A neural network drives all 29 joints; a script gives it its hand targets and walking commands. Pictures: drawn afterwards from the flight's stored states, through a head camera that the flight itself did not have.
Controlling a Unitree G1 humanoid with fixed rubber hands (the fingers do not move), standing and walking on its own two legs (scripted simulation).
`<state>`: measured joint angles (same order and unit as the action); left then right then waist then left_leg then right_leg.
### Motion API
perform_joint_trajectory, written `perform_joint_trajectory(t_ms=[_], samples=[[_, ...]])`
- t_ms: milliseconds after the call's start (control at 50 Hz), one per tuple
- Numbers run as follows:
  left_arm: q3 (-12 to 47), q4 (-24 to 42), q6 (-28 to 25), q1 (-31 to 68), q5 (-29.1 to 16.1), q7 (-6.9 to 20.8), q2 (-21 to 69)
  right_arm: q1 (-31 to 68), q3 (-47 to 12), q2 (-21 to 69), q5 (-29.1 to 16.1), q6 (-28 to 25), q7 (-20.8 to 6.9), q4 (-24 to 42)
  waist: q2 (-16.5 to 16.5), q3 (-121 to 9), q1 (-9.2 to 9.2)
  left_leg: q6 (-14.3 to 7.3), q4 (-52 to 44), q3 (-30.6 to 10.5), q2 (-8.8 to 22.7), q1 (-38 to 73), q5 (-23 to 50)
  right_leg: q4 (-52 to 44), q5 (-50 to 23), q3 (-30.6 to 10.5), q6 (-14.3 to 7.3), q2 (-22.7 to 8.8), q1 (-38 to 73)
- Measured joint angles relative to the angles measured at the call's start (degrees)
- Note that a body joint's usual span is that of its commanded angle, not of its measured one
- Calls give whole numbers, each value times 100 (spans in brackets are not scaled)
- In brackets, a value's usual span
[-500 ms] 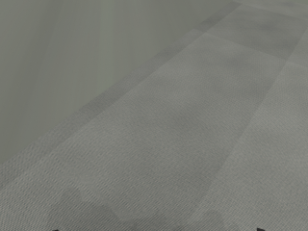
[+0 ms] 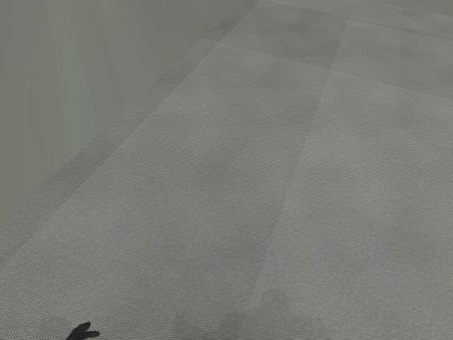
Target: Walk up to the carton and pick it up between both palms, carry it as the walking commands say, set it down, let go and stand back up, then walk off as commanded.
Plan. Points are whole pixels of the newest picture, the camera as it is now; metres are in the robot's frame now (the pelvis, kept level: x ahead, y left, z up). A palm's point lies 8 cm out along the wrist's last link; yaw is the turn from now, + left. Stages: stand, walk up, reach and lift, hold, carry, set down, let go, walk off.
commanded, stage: walk up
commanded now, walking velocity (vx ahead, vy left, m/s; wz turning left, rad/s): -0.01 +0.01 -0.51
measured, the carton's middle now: out of the picture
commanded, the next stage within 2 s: none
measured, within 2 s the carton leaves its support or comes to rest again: neither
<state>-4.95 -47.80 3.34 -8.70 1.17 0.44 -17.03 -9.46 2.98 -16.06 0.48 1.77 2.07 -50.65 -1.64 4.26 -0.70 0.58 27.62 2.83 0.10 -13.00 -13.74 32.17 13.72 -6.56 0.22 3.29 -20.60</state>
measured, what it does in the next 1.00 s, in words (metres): steps on the spot, turning right: right foot, then left foot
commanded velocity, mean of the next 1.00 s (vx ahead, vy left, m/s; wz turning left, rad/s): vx -0.01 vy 0.00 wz -0.51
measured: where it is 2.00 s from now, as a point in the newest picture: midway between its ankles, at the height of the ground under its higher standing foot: outside the picture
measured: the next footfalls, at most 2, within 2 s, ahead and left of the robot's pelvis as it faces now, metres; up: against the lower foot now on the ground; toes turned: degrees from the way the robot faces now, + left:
right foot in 0.38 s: -0.03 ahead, -0.14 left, +0.00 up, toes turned -21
left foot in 0.82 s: +0.08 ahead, +0.08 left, +0.00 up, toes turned -23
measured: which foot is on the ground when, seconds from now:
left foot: down 0.00-0.38, up 0.40-0.80, down 0.82-1.00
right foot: up 0.00-0.36, down 0.38-0.82, up 0.84-1.00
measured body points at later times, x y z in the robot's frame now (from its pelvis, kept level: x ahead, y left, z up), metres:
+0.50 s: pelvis -0.03 -0.03 +0.00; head +0.01 -0.07 +0.45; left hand +0.18 +0.20 -0.11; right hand -0.04 -0.32 -0.14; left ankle +0.00 +0.11 -0.68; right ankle -0.07 -0.12 -0.73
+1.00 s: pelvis -0.02 +0.01 +0.01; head +0.02 +0.02 +0.46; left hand +0.21 +0.19 -0.14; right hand -0.08 -0.28 -0.10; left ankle +0.04 +0.09 -0.73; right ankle -0.12 -0.09 -0.65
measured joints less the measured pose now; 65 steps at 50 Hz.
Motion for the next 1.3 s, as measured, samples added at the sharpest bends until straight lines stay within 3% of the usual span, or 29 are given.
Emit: perform_joint_trajectory(t_ms=[60,120,160,320,380,420,460,540,720,820,840,900,980,1040,1180,1240,1300], samples=[[-31,38,40,93,20,28,7,-224,-77,56,95,-14,-31,-23,-61,-18,14,-173,-29,190,103,67,-37,1467,1030,281,145,-26,-506],[-26,-10,85,77,68,130,-1,-324,-102,103,137,-58,-26,-8,-82,-30,14,-175,-193,400,231,211,-34,2588,978,507,260,-187,-741],[-7,-57,122,38,70,169,15,-346,-106,125,158,-96,-27,43,-64,-42,20,-163,-207,544,321,246,-45,2739,966,601,329,-313,-679],[70,-1,98,147,-63,197,148,-318,-46,99,136,-118,-94,176,175,16,6,13,237,1114,797,82,-294,1200,1199,900,291,-491,181],[91,106,-37,221,-38,188,77,-382,8,-4,82,-68,-130,214,270,3,-14,173,746,1256,1026,-150,-521,71,550,1097,122,-478,701],[96,125,-139,255,10,158,75,-363,66,-100,58,14,-144,202,444,42,-45,271,1642,943,1106,-550,-1213,149,462,1135,-74,-350,605],[124,131,-156,167,3,65,46,-291,71,-97,62,115,-126,209,418,50,-76,288,2518,554,870,-952,-1663,189,546,1046,-192,-347,553],[188,23,-107,-25,-33,-38,14,-67,16,-71,67,137,-151,264,325,81,-32,278,3097,228,631,-1366,-1219,-261,261,815,-220,-310,702],[204,35,-80,-311,4,-25,71,339,-20,-101,40,137,-151,438,175,38,157,303,2115,-15,351,-1167,-919,-517,-3,360,-165,-201,703],[169,27,-38,-377,-30,-8,2,300,-76,-24,-2,0,-74,552,100,-117,160,174,416,20,171,-392,-407,-195,102,140,11,-91,422],[148,20,-41,-342,-40,-3,-24,249,-85,1,31,-47,-51,558,72,-126,137,88,267,42,183,-377,-16,129,259,127,44,-66,263],[94,51,8,-210,-26,-2,-59,81,-163,75,124,-40,-69,498,-14,-56,189,-152,461,215,298,-417,-149,1732,1283,394,182,-71,-336],[51,27,75,-163,-30,123,-85,-72,-149,160,139,-57,-64,439,-69,-10,149,-167,106,466,453,-164,-58,2917,1081,709,299,-257,-668],[60,-16,126,-153,-49,167,-32,-152,-120,172,158,-89,-63,416,-45,-13,110,-156,-26,656,540,-63,6,2673,1036,831,338,-397,-511],[127,56,85,63,-109,190,143,-281,-13,37,154,-50,-84,279,183,17,-32,-26,225,1038,800,-164,-93,1023,1166,1040,217,-477,250],[139,128,-54,106,-100,163,108,-374,25,-63,110,1,-113,248,276,3,-66,117,629,1136,947,-359,-248,-64,498,1135,73,-474,734],[122,98,-155,58,-38,87,124,-311,45,-109,112,137,-115,220,377,88,-49,261,1948,575,787,-876,-1313,105,465,1010,-172,-381,579]])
